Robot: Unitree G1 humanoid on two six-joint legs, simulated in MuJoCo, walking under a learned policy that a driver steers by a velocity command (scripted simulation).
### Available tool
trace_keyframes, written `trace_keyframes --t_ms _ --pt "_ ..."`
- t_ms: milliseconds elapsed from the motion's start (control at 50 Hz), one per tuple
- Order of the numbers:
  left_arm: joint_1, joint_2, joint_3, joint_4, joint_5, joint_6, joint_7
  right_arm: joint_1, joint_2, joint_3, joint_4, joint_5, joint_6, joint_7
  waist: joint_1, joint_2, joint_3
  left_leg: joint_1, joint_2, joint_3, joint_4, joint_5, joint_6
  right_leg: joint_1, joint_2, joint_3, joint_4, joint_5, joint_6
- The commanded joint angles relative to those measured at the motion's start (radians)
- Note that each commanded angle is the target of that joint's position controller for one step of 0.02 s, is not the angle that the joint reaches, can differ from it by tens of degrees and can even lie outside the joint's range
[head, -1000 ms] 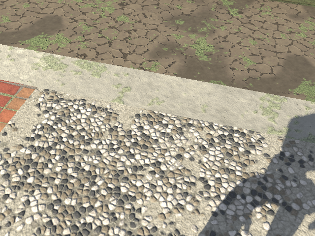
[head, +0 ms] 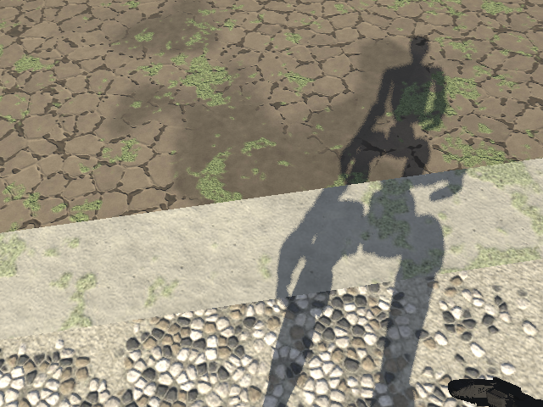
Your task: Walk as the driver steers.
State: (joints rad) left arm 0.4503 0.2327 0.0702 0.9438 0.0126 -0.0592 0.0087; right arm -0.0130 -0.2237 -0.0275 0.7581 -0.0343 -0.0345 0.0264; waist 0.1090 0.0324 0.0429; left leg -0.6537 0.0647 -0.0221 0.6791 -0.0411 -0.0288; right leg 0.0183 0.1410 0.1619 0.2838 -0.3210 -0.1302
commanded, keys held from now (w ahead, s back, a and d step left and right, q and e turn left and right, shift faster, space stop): w+e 0.62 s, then w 0.08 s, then w+q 0.22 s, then q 0.08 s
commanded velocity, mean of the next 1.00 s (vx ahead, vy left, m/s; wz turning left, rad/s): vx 0.49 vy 0.00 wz -0.40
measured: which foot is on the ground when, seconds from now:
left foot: up 0.00-0.08, down 0.10-0.62, up 0.64-1.00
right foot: down 0.00-0.10, up 0.12-0.60, down 0.62-1.00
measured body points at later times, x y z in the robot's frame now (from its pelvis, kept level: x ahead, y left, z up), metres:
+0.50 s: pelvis +0.27 +0.01 +0.00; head +0.30 +0.01 +0.45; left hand +0.53 +0.18 -0.10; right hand +0.18 -0.23 -0.13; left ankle +0.20 +0.13 -0.74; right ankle +0.37 -0.14 -0.69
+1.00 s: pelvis +0.50 -0.12 +0.00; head +0.51 -0.14 +0.45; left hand +0.60 +0.13 -0.12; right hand +0.50 -0.39 -0.13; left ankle +0.69 -0.03 -0.66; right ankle +0.41 -0.13 -0.74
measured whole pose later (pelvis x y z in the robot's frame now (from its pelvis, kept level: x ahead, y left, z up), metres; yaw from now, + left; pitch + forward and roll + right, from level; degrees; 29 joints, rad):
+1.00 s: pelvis +0.50 -0.12 +0.00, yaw -21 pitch +0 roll -1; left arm 0.40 0.23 0.04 0.88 0.01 -0.08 0.01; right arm 0.24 -0.26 -0.05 0.80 -0.03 0.00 0.03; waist 0.02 0.05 0.03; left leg -0.71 0.06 -0.05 0.94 -0.07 0.01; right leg 0.04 0.11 -0.10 0.20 -0.25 -0.11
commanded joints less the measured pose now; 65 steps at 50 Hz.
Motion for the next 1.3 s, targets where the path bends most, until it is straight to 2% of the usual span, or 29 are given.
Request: trace_keyframes --t_ms 20,80,100,120,140,160,200,320,500,560,600,620,640,660,680,700,760,900,1020,1080,1120,1140,1160,1180,1200,1220,1240,1260,1300 --pt "0.036 0.167 0.035 -0.048 0.007 -0.007 0.015 -0.101 -0.093 -0.013 -0.114 0.010 -0.031 -0.001 -0.030 -0.125 0.001 0.052 -0.055 0.016 -0.118 -0.024 0.028 0.042 -0.264 0.194 0.058 0.680 -0.073" --pt "-0.058 0.200 0.042 -0.081 -0.002 -0.025 -0.003 0.247 -0.176 -0.046 -0.027 0.010 -0.056 -0.031 -0.205 -0.081 -0.167 0.575 -0.066 0.008 -0.232 -0.041 0.092 -0.113 -0.176 0.136 0.411 0.814 -0.002" --pt "-0.049 0.123 0.022 -0.120 -0.015 -0.034 -0.012 0.408 -0.250 -0.063 -0.021 -0.018 -0.061 -0.051 -0.252 0.017 -0.325 0.819 0.169 -0.215 -0.235 -0.232 0.133 -0.256 -0.116 0.078 0.684 0.479 0.012" --pt "0.099 0.039 0.007 -0.142 -0.054 -0.025 -0.007 0.377 -0.326 -0.079 -0.031 -0.038 -0.050 -0.048 -0.152 0.271 -0.428 1.014 0.430 -0.689 -0.338 -0.218 0.263 -0.557 0.030 -0.024 0.954 -0.266 0.044" --pt "0.073 0.137 0.017 -0.116 -0.011 -0.007 0.003 0.317 -0.238 -0.073 -0.041 -0.017 -0.035 -0.041 -0.135 0.129 -0.339 0.899 0.390 -0.740 -0.372 -0.389 0.269 -0.648 -0.072 -0.032 1.043 -0.180 0.032" --pt "-0.015 0.144 0.020 -0.120 0.003 0.000 -0.005 0.246 -0.142 -0.049 -0.051 -0.005 -0.034 -0.039 -0.131 0.023 -0.174 0.736 0.330 -0.547 -0.400 -0.386 0.237 -0.649 -0.114 -0.048 1.016 -0.071 0.039" --pt "-0.080 0.113 0.018 -0.136 0.017 0.012 -0.025 0.231 -0.098 -0.034 -0.029 -0.006 -0.042 -0.036 -0.114 0.022 -0.065 0.574 0.236 -0.293 -0.444 -0.171 0.186 -0.611 -0.167 -0.066 0.935 -0.001 0.052" --pt "-0.193 0.076 0.007 -0.203 0.023 0.053 -0.066 0.314 -0.111 -0.042 0.023 0.016 -0.081 -0.018 -0.094 0.067 -0.030 0.538 0.205 -0.026 -0.505 0.133 0.186 -0.687 -0.201 -0.105 0.880 0.109 0.067" --pt "-0.468 0.047 -0.023 -0.315 0.022 0.045 -0.096 0.413 -0.164 -0.053 0.059 0.017 -0.057 -0.033 -0.149 0.052 0.039 0.628 0.201 0.187 -0.488 0.250 0.148 -0.626 -0.191 -0.247 0.424 0.251 0.046" --pt "-0.446 0.073 -0.011 -0.324 0.033 0.047 -0.082 0.438 -0.210 -0.064 0.075 0.016 -0.038 -0.040 -0.133 0.071 0.004 0.715 0.215 0.242 -0.329 0.606 0.130 -0.526 -0.119 -0.305 0.360 0.106 -0.001" --pt "-0.260 0.102 0.011 -0.277 0.038 0.037 -0.065 0.431 -0.239 -0.069 0.074 0.020 -0.018 -0.045 -0.050 0.057 -0.111 0.695 0.200 0.276 -0.027 0.719 0.115 -0.295 -0.040 -0.316 0.264 0.079 -0.049" --pt "-0.093 0.154 0.036 -0.227 0.046 0.031 -0.048 0.425 -0.226 -0.065 0.056 0.017 -0.014 -0.044 0.020 -0.005 -0.213 0.529 0.180 0.282 0.232 0.502 0.083 -0.041 -0.083 -0.216 0.216 0.077 -0.086" --pt "-0.088 0.265 0.059 -0.239 0.040 0.030 -0.033 0.469 -0.088 -0.033 -0.010 0.018 -0.015 -0.026 -0.042 -0.236 -0.315 0.134 0.059 0.269 0.552 -0.345 0.032 0.269 -0.403 0.247 0.176 0.042 -0.184" --pt "-0.035 0.290 0.066 -0.266 0.007 0.043 -0.025 0.400 -0.150 -0.045 -0.052 0.014 -0.013 -0.025 0.009 -0.200 -0.398 -0.034 -0.058 0.089 0.742 -0.523 0.004 0.321 -0.512 0.596 0.037 0.137 -0.271" --pt "-0.062 0.242 0.054 -0.239 0.003 0.049 -0.010 0.323 -0.152 -0.045 -0.063 0.015 -0.015 -0.023 -0.004 -0.089 -0.252 -0.124 0.007 0.031 0.738 -0.413 0.013 0.248 -0.480 0.399 0.031 0.231 -0.243" --pt "-0.101 0.185 0.038 -0.223 -0.004 0.042 -0.003 0.315 -0.130 -0.033 -0.058 0.018 -0.028 -0.021 -0.040 -0.070 -0.145 -0.095 0.038 0.030 0.661 -0.345 0.021 0.104 -0.438 0.283 0.019 0.325 -0.213" --pt "-0.185 0.097 0.003 -0.210 -0.004 0.007 -0.003 0.414 -0.119 -0.031 0.011 -0.009 0.003 -0.009 -0.140 -0.051 -0.086 0.106 0.085 0.010 0.489 -0.283 0.023 -0.126 -0.336 0.069 -0.055 0.461 -0.110" --pt "-0.049 0.127 0.007 -0.129 -0.004 -0.028 -0.008 0.281 -0.101 -0.041 0.000 0.017 0.032 0.004 -0.096 -0.061 0.027 -0.089 0.027 -0.047 0.380 -0.096 0.033 -0.067 -0.322 -0.086 -0.145 0.500 -0.030" --pt "-0.076 0.096 -0.017 -0.120 -0.010 -0.039 0.017 0.197 -0.061 -0.022 -0.025 -0.004 0.023 0.003 -0.098 -0.082 0.058 0.027 -0.040 0.077 0.120 0.065 0.048 -0.082 -0.288 -0.291 -0.040 0.940 0.045" --pt "-0.029 0.117 -0.018 -0.101 -0.009 -0.028 0.040 0.206 -0.049 -0.012 -0.031 -0.011 0.024 0.010 -0.082 -0.130 0.000 0.116 -0.110 0.163 -0.006 0.026 0.087 0.008 -0.293 -0.315 0.119 1.150 0.072" --pt "-0.074 0.148 -0.007 -0.122 -0.010 -0.017 0.061 0.354 -0.079 -0.023 -0.005 -0.020 0.023 -0.005 -0.146 -0.170 -0.076 0.274 -0.159 0.181 -0.030 -0.089 0.122 -0.016 -0.313 -0.314 0.337 1.279 0.078" --pt "-0.116 0.156 -0.004 -0.139 -0.014 -0.012 0.062 0.461 -0.112 -0.038 0.015 -0.024 0.011 -0.015 -0.200 -0.161 -0.126 0.397 -0.157 0.140 -0.126 -0.044 0.148 -0.070 -0.306 -0.315 0.520 1.156 0.083" --pt "-0.205 0.168 0.000 -0.171 -0.041 -0.008 0.057 0.566 -0.159 -0.058 0.029 -0.025 -0.006 -0.029 -0.301 -0.080 -0.176 0.567 -0.075 0.033 -0.293 0.321 0.217 -0.195 -0.202 -0.361 0.880 0.796 0.109" --pt "-0.117 0.040 -0.029 -0.217 -0.016 -0.014 0.052 0.518 -0.276 -0.083 0.015 0.007 -0.001 -0.038 -0.172 0.169 -0.263 0.886 0.211 -0.294 -0.086 1.227 0.309 -0.569 -0.017 -0.323 1.226 -0.302 0.143" --pt "-0.010 0.070 -0.033 -0.215 -0.015 -0.003 0.046 0.525 -0.319 -0.094 -0.016 0.040 0.007 -0.036 -0.176 0.070 -0.476 0.933 0.346 -0.470 -0.151 1.252 0.465 -0.608 -0.034 -0.101 1.355 -0.228 0.149" --pt "-0.062 0.104 -0.035 -0.219 -0.011 0.011 0.048 0.402 -0.251 -0.086 -0.060 0.047 0.027 -0.047 -0.162 0.008 -0.405 0.789 0.319 -0.451 -0.224 0.866 0.464 -0.618 -0.093 -0.070 1.346 -0.126 0.150" --pt "-0.125 0.127 -0.031 -0.237 -0.004 0.023 0.053 0.322 -0.169 -0.055 -0.072 0.030 0.048 -0.055 -0.131 -0.037 -0.222 0.584 0.257 -0.391 -0.283 0.572 0.418 -0.642 -0.120 -0.094 1.284 -0.104 0.147" --pt "-0.175 0.143 -0.024 -0.258 0.009 0.037 0.056 0.295 -0.119 -0.036 -0.073 0.014 0.052 -0.054 -0.110 -0.077 -0.130 0.473 0.199 -0.366 -0.324 0.421 0.371 -0.663 -0.134 -0.096 1.204 -0.101 0.148" --pt "-0.164 0.107 -0.032 -0.271 0.017 0.089 0.047 0.305 -0.141 -0.040 -0.071 0.010 0.047 -0.055 -0.078 -0.018 -0.092 0.319 0.120 -0.279 -0.356 0.322 0.321 -0.591 -0.132 -0.116 1.092 -0.073 0.150"
Keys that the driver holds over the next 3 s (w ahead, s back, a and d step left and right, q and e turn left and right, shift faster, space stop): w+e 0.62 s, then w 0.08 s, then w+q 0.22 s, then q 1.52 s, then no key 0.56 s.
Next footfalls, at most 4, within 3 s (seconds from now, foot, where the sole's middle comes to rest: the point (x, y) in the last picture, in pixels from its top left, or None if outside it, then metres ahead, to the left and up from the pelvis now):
0.10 left None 0.24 0.13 -0.77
0.62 right None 0.44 -0.14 -0.77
1.16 left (372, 296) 0.74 -0.12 -0.77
1.68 right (441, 333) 0.66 -0.29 -0.77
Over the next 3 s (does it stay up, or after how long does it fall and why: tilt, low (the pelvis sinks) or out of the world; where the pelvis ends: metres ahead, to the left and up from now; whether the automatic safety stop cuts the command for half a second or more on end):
stays up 0.53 -0.24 0.00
